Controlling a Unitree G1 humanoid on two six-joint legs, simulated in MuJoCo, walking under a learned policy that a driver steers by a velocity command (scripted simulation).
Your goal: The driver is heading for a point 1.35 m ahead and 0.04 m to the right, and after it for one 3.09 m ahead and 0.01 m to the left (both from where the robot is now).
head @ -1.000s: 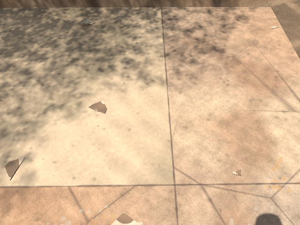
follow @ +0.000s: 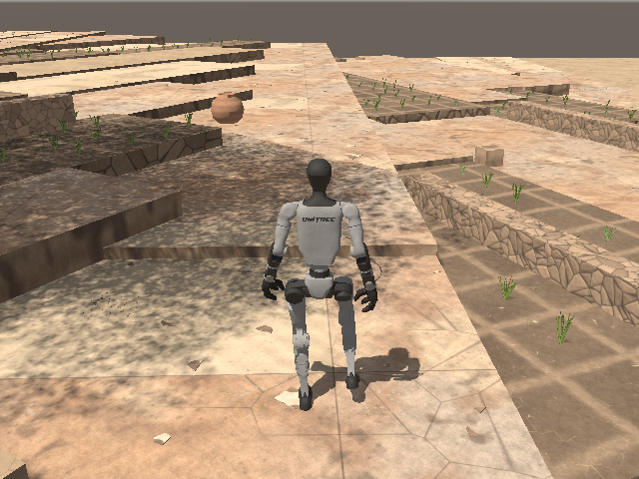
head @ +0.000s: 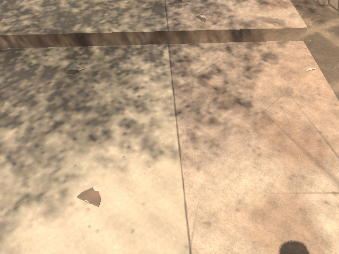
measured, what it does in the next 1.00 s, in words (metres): walks ahead: right foot, then left foot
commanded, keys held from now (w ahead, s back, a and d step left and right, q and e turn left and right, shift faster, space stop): w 0.64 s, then no key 0.36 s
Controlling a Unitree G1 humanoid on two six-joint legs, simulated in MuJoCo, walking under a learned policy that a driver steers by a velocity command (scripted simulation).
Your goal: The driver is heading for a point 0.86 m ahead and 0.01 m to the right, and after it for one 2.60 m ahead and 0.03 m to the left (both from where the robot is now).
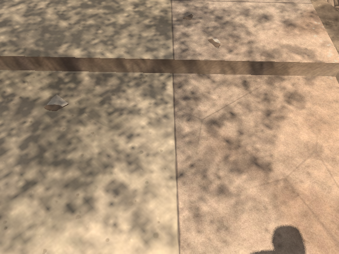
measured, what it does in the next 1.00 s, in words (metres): steps on the spot: right foot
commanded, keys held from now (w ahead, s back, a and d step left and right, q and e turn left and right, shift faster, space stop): no key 1.00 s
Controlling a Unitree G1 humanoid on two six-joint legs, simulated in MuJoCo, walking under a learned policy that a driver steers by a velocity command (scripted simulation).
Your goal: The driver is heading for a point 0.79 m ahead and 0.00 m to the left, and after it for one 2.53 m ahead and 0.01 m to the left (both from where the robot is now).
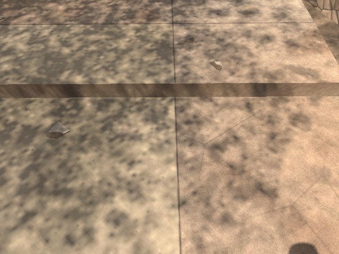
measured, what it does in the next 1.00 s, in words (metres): walks ahead: left foot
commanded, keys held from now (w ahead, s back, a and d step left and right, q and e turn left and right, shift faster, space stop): no key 0.02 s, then w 0.98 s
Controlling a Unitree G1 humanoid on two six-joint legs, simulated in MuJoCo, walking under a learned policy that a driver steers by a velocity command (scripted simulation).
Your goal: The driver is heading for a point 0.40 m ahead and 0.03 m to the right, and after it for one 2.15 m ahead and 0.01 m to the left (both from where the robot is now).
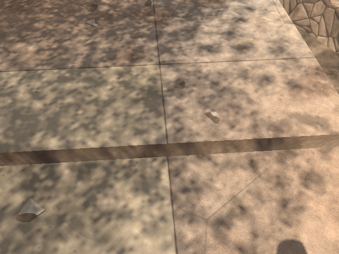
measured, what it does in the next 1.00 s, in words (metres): walks ahead: right foot, then left foot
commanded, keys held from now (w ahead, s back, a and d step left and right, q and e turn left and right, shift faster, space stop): w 0.24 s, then no key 0.76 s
